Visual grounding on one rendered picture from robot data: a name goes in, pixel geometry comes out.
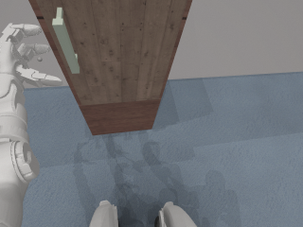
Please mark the handle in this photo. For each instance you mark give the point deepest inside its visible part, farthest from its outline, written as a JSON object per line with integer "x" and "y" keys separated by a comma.
{"x": 64, "y": 40}

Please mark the left robot forearm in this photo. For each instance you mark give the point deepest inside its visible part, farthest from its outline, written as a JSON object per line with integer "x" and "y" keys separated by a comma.
{"x": 13, "y": 114}

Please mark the robot left upper arm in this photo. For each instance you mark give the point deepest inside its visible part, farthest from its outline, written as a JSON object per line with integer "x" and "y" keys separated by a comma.
{"x": 18, "y": 166}

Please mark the left robot shin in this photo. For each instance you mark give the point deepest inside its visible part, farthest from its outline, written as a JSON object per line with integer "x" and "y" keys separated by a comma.
{"x": 103, "y": 203}

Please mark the cupboard door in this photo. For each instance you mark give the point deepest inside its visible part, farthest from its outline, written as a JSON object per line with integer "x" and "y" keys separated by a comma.
{"x": 123, "y": 46}

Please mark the left robot hand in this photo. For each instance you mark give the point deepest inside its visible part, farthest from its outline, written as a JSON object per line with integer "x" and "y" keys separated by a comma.
{"x": 10, "y": 57}

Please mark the robot right thigh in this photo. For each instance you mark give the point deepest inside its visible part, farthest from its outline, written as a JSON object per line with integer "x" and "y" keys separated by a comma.
{"x": 174, "y": 216}

